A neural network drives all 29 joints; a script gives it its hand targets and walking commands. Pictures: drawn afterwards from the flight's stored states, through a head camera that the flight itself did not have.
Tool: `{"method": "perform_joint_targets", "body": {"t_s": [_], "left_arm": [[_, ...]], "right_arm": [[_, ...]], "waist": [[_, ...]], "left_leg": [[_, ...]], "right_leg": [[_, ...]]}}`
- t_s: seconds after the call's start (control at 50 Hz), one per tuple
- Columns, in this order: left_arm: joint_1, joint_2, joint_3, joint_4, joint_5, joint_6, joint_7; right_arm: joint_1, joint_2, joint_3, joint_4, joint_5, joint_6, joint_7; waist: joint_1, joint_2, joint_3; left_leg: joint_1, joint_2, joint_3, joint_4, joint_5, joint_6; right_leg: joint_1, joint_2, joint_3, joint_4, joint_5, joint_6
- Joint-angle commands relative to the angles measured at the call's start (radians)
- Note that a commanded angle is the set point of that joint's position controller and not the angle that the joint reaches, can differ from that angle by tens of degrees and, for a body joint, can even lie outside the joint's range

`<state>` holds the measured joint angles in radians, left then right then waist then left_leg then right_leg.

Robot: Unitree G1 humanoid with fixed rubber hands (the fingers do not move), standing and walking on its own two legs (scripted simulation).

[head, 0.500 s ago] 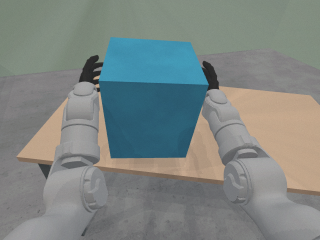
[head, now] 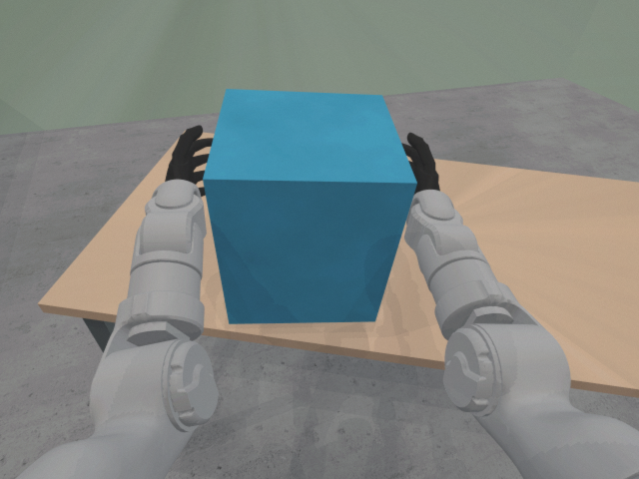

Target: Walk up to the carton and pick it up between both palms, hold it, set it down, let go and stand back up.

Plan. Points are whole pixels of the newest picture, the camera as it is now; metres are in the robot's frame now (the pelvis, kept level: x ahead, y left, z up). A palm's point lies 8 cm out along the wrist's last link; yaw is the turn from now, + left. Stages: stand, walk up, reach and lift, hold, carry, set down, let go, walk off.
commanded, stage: set down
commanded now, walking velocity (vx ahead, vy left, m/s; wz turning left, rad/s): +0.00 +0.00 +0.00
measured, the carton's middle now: (304, 211) +0.43 +0.02 +0.15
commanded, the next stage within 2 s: none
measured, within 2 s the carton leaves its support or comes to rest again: rests again in 1.14 s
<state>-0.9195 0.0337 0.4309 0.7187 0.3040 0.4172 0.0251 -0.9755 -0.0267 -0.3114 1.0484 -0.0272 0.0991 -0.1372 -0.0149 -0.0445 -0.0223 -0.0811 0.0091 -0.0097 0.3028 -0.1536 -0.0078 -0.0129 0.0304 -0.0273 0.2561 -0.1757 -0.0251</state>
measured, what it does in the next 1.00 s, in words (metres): stands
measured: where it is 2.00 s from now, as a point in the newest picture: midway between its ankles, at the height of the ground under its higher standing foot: outside the picture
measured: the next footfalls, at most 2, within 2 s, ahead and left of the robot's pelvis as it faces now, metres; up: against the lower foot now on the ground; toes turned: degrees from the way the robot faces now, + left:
none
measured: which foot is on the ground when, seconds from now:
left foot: down 0.00-1.00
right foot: down 0.00-1.00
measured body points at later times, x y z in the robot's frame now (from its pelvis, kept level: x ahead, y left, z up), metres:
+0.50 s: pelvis +0.00 +0.00 +0.00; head -0.03 +0.02 +0.45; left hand +0.42 +0.17 +0.17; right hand +0.43 -0.13 +0.17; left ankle +0.01 +0.12 -0.75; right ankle -0.02 -0.10 -0.75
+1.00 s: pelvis +0.00 +0.00 +0.00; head -0.01 +0.03 +0.45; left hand +0.42 +0.18 +0.14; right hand +0.42 -0.13 +0.14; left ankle +0.01 +0.12 -0.75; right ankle -0.02 -0.10 -0.75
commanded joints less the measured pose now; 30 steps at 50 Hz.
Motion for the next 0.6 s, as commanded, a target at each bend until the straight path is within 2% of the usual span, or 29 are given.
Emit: {"method": "perform_joint_targets", "body": {"t_s": [0.0,0.26,0.58], "left_arm": [[-0.683,-0.510,-0.296,-0.076,-0.085,-0.079,-0.133],[-0.670,-0.504,-0.279,-0.069,-0.069,-0.117,-0.112],[-0.649,-0.481,-0.220,-0.010,-0.043,-0.158,-0.110]], "right_arm": [[-0.729,0.487,0.187,-0.204,-0.001,-0.067,0.127],[-0.700,0.486,0.157,-0.186,-0.047,-0.096,0.159],[-0.654,0.493,0.057,-0.151,-0.150,-0.113,0.182]], "waist": [[-0.007,0.054,-0.485],[0.027,0.066,-0.508],[0.035,0.047,-0.485]], "left_leg": [[0.227,-0.022,0.069,0.038,0.374,-0.040],[0.235,-0.013,0.079,0.044,0.405,-0.047],[0.182,-0.012,0.109,0.015,0.319,-0.036]], "right_leg": [[0.061,0.000,-0.055,0.015,0.403,0.085],[0.036,0.005,-0.061,0.015,0.385,0.082],[0.031,-0.003,-0.061,0.008,0.320,0.085]]}}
